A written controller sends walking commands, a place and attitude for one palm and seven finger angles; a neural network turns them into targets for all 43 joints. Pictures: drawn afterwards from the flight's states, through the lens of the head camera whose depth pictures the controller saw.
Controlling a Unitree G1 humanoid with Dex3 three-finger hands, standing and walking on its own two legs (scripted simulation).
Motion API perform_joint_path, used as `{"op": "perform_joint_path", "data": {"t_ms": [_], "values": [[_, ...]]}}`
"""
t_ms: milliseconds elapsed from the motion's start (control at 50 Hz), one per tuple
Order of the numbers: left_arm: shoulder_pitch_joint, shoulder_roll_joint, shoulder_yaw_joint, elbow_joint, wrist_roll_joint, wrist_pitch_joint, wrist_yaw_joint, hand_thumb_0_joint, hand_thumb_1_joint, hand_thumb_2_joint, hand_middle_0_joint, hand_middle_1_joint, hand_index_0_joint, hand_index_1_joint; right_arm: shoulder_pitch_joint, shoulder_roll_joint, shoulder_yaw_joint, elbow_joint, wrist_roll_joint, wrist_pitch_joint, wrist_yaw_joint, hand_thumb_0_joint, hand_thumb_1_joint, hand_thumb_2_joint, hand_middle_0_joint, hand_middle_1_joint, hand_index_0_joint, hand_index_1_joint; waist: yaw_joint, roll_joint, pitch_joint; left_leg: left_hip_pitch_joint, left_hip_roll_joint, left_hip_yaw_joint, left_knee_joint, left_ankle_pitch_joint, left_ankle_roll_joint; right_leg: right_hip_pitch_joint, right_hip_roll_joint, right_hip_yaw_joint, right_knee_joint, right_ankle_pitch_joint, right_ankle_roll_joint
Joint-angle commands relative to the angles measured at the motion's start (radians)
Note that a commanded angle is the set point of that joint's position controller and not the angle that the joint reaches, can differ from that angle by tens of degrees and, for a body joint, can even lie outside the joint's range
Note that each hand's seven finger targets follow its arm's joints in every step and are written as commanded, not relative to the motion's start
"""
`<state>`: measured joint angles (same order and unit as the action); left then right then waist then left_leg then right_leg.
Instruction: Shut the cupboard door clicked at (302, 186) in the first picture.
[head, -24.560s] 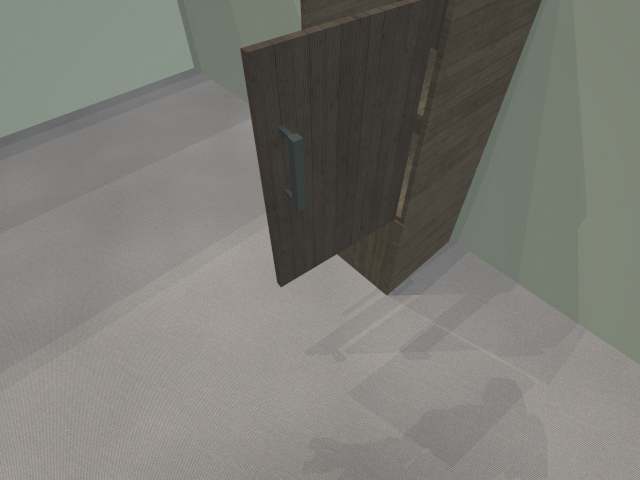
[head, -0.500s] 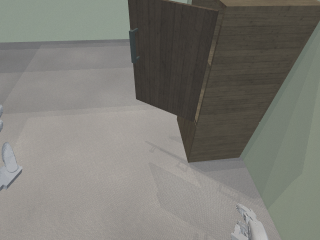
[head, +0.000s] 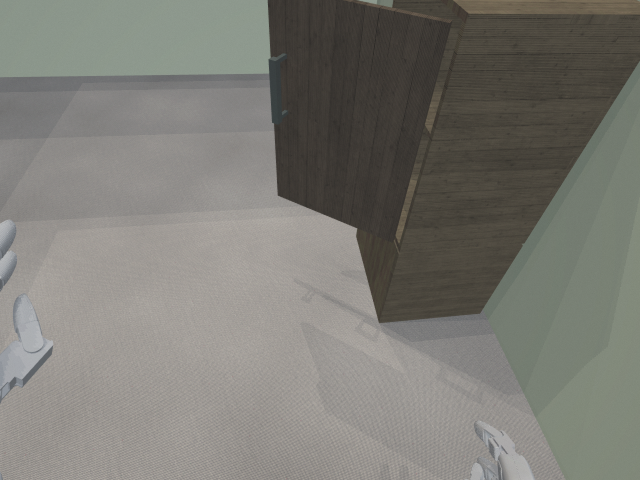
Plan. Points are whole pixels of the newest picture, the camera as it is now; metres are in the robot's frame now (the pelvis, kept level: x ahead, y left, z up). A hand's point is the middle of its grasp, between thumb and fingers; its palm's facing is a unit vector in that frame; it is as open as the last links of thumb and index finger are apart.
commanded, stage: let the arm hang, fingers relaxed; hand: left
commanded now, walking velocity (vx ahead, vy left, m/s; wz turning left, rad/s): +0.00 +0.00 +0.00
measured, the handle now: (279, 89) +0.96 +0.15 +0.03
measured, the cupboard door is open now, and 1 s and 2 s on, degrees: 53 53 53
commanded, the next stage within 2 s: look to check the result in 1.20 s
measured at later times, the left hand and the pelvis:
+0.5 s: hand out of the picture -0.01 +0.17 -0.18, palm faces +0.01 -0.98 -0.18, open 7.0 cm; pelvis -0.02 -0.01 +0.00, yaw +1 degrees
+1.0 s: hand out of the picture +0.00 +0.18 -0.17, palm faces +0.02 -0.98 -0.21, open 7.4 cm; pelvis -0.01 +0.00 +0.00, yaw +0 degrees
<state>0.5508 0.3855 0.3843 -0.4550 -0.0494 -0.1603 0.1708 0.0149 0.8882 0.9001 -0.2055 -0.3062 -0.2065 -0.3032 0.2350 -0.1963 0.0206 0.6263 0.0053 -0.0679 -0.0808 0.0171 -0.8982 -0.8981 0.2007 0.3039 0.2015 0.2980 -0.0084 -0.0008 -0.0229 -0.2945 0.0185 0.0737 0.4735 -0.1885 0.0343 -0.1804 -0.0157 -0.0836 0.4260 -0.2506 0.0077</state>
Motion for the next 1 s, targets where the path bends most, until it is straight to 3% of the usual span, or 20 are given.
{"op": "perform_joint_path", "data": {"t_ms": [0, 20, 60, 80, 100, 120, 160, 200, 220, 260, 320, 400, 420, 500, 540, 700, 800, 880, 980], "values": [[-0.031, 0.184, 0.136, -0.221, 0.003, -0.07, 0.021, 0.0, 0.9, 0.9, -0.2, -0.3, -0.2, -0.3, -0.107, -0.122, -0.045, -0.164, 0.003, -0.051, -0.013, 0.0, -0.9, -0.9, 0.2, 0.3, 0.2, 0.3, 0.004, 0.108, -0.082, 0.007, 0.092, -0.126, -0.138, -0.008, -0.023, 0.044, -0.024, 0.077, -0.044, 0.091, -0.012], [-0.018, 0.205, 0.154, -0.211, 0.002, -0.068, 0.022, 0.0, 0.9, 0.9, -0.2, -0.3, -0.2, -0.3, -0.109, -0.123, -0.045, -0.162, 0.001, -0.054, -0.014, 0.0, -0.9, -0.9, 0.2, 0.3, 0.2, 0.3, 0.005, 0.104, -0.078, 0.005, 0.091, -0.13, -0.142, -0.02, -0.025, 0.04, -0.027, 0.078, -0.052, 0.085, -0.013], [-0.024, 0.182, 0.136, -0.193, 0.001, -0.067, 0.021, 0.0, 0.9, 0.9, -0.2, -0.3, -0.2, -0.3, -0.105, -0.12, -0.043, -0.162, 0.003, -0.051, -0.013, 0.0, -0.9, -0.9, 0.2, 0.3, 0.2, 0.3, 0.003, 0.096, -0.059, -0.008, 0.091, -0.128, -0.143, -0.033, -0.026, 0.034, -0.027, 0.08, -0.059, 0.07, -0.012], [-0.092, 0.017, -0.295, 0.541, 0.065, 0.07, -0.133, 0.0, 0.9, 0.9, -0.2, -0.3, -0.2, -0.3, -0.185, -0.319, -0.077, 0.035, 0.014, -0.116, 0.086, 0.0, -0.9, -0.9, 0.2, 0.3, 0.2, 0.3, -0.016, 0.108, 0.059, -0.062, 0.112, -0.123, 0.027, 0.189, -0.016, -0.105, -0.105, 0.026, 0.054, 0.164, -0.03], [-0.114, 0.013, -0.272, 0.565, 0.061, 0.153, -0.157, 0.0, 0.9, 0.9, -0.2, -0.3, -0.2, -0.3, -0.106, -0.279, -0.086, 0.04, 0.011, -0.049, 0.089, 0.0, -0.9, -0.9, 0.2, 0.3, 0.2, 0.3, -0.012, 0.103, -0.026, 0.02, 0.114, -0.096, 0.022, 0.208, -0.028, -0.116, -0.107, 0.084, 0.017, 0.116, -0.037], [-0.149, -0.004, -0.284, 0.598, 0.07, 0.16, -0.163, 0.0, 0.9, 0.9, -0.2, -0.3, -0.2, -0.3, -0.067, -0.269, -0.086, 0.055, -0.003, -0.033, 0.088, 0.0, -0.9, -0.9, 0.2, 0.3, 0.2, 0.3, -0.012, 0.054, -0.054, 0.032, 0.128, -0.115, 0.026, 0.23, -0.015, -0.128, -0.081, 0.068, 0.048, 0.056, -0.043], [-0.204, 0.025, -0.296, 0.695, 0.071, 0.159, -0.17, 0.0, 0.9, 0.9, -0.2, -0.3, -0.2, -0.3, -0.084, -0.283, -0.068, 0.054, -0.008, 0.001, 0.086, 0.0, -0.9, -0.9, 0.2, 0.3, 0.2, 0.3, 0.001, -0.05, -0.039, -0.023, 0.136, -0.156, -0.011, 0.142, 0.012, -0.097, -0.066, 0.068, 0.056, -0.017, -0.045], [-0.254, 0.04, -0.309, 0.822, 0.072, 0.156, -0.17, 0.0, 0.9, 0.9, -0.2, -0.3, -0.2, -0.3, -0.092, -0.276, -0.056, 0.078, -0.015, 0.023, 0.088, 0.0, -0.9, -0.9, 0.2, 0.3, 0.2, 0.3, 0.0, -0.151, -0.01, -0.024, 0.114, -0.171, -0.017, 0.059, 0.012, -0.114, -0.09, 0.105, 0.013, -0.061, -0.059], [-0.271, 0.044, -0.319, 0.889, 0.072, 0.156, -0.167, 0.0, 0.9, 0.9, -0.2, -0.3, -0.2, -0.3, -0.081, -0.266, -0.053, 0.093, -0.018, 0.034, 0.09, 0.0, -0.9, -0.9, 0.2, 0.3, 0.2, 0.3, -0.004, -0.153, -0.009, -0.003, 0.102, -0.169, -0.014, 0.066, 0.009, -0.127, -0.105, 0.123, 0.005, -0.062, -0.072], [-0.298, 0.024, -0.341, 1.02, 0.069, 0.165, -0.162, 0.0, 0.9, 0.9, -0.2, -0.3, -0.2, -0.3, -0.067, -0.234, -0.04, 0.137, -0.027, 0.055, 0.09, 0.0, -0.9, -0.9, 0.2, 0.3, 0.2, 0.3, -0.01, -0.116, -0.002, 0.026, 0.091, -0.161, -0.038, 0.047, 0.003, -0.137, -0.111, 0.135, -0.011, -0.086, -0.07], [-0.288, 0.009, -0.354, 1.184, 0.069, 0.168, -0.156, 0.0, 0.9, 0.9, -0.2, -0.3, -0.2, -0.3, -0.055, -0.201, -0.03, 0.2, -0.03, 0.068, 0.088, 0.0, -0.9, -0.9, 0.2, 0.3, 0.2, 0.3, 0.0, 0.002, 0.0, 0.027, 0.084, -0.153, -0.083, 0.01, -0.006, -0.091, -0.099, 0.132, -0.028, -0.083, -0.052], [-0.26, -0.039, -0.343, 1.344, 0.066, 0.159, -0.153, 0.0, 0.9, 0.9, -0.2, -0.3, -0.2, -0.3, -0.015, -0.148, -0.034, 0.288, -0.033, 0.073, 0.073, 0.0, -0.9, -0.9, 0.2, 0.3, 0.2, 0.3, -0.001, 0.113, 0.003, 0.042, 0.073, -0.136, -0.111, -0.07, -0.012, -0.075, -0.102, 0.139, -0.08, -0.099, -0.065], [-0.25, -0.027, -0.341, 1.372, 0.067, 0.159, -0.152, 0.0, 0.9, 0.9, -0.2, -0.3, -0.2, -0.3, -0.006, -0.157, -0.038, 0.303, -0.029, 0.074, 0.071, 0.0, -0.9, -0.9, 0.2, 0.3, 0.2, 0.3, 0.003, 0.132, 0.014, 0.042, 0.075, -0.138, -0.109, -0.065, -0.011, -0.066, -0.1, 0.131, -0.089, -0.086, -0.065], [-0.237, -0.04, -0.346, 1.465, 0.061, 0.153, -0.153, 0.0, 0.9, 0.9, -0.2, -0.3, -0.2, -0.3, 0.039, -0.141, -0.045, 0.37, -0.025, 0.073, 0.06, 0.0, -0.9, -0.9, 0.2, 0.3, 0.2, 0.3, 0.0, 0.098, 0.023, 0.053, 0.082, -0.14, -0.126, -0.08, -0.009, -0.052, -0.101, 0.128, -0.118, -0.079, -0.071], [-0.235, -0.049, -0.348, 1.5, 0.061, 0.15, -0.151, 0.0, 0.9, 0.9, -0.2, -0.3, -0.2, -0.3, 0.063, -0.137, -0.048, 0.396, -0.021, 0.072, 0.056, 0.0, -0.9, -0.9, 0.2, 0.3, 0.2, 0.3, -0.003, 0.042, 0.036, 0.068, 0.09, -0.135, -0.122, -0.042, -0.008, -0.054, -0.103, 0.121, -0.13, -0.065, -0.071], [-0.207, -0.074, -0.352, 1.565, 0.062, 0.155, -0.144, 0.0, 0.9, 0.9, -0.2, -0.3, -0.2, -0.3, 0.107, -0.11, -0.049, 0.451, -0.021, 0.076, 0.051, 0.0, -0.9, -0.9, 0.2, 0.3, 0.2, 0.3, -0.002, -0.018, 0.095, 0.074, 0.092, -0.123, -0.145, -0.075, -0.003, -0.088, -0.097, 0.114, -0.144, -0.11, -0.063], [-0.209, -0.084, -0.352, 1.569, 0.064, 0.158, -0.142, 0.0, 0.9, 0.9, -0.2, -0.3, -0.2, -0.3, 0.107, -0.096, -0.049, 0.462, -0.023, 0.078, 0.052, 0.0, -0.9, -0.9, 0.2, 0.3, 0.2, 0.3, -0.002, -0.016, 0.126, 0.058, 0.09, -0.125, -0.162, -0.104, -0.004, -0.108, -0.091, 0.117, -0.141, -0.132, -0.058], [-0.213, -0.089, -0.35, 1.563, 0.064, 0.157, -0.14, 0.0, 0.9, 0.9, -0.2, -0.3, -0.2, -0.3, 0.097, -0.092, -0.048, 0.46, -0.023, 0.071, 0.052, 0.0, -0.9, -0.9, 0.2, 0.3, 0.2, 0.3, 0.001, 0.019, 0.108, 0.054, 0.096, -0.132, -0.182, -0.09, -0.004, -0.077, -0.086, 0.109, -0.12, -0.072, -0.052], [-0.221, -0.095, -0.35, 1.557, 0.065, 0.154, -0.14, 0.0, 0.9, 0.9, -0.2, -0.3, -0.2, -0.3, 0.079, -0.088, -0.047, 0.458, -0.023, 0.066, 0.053, 0.0, -0.9, -0.9, 0.2, 0.3, 0.2, 0.3, 0.004, 0.019, 0.109, 0.064, 0.094, -0.127, -0.185, -0.055, -0.007, -0.063, -0.09, 0.108, -0.122, -0.036, -0.049]]}}
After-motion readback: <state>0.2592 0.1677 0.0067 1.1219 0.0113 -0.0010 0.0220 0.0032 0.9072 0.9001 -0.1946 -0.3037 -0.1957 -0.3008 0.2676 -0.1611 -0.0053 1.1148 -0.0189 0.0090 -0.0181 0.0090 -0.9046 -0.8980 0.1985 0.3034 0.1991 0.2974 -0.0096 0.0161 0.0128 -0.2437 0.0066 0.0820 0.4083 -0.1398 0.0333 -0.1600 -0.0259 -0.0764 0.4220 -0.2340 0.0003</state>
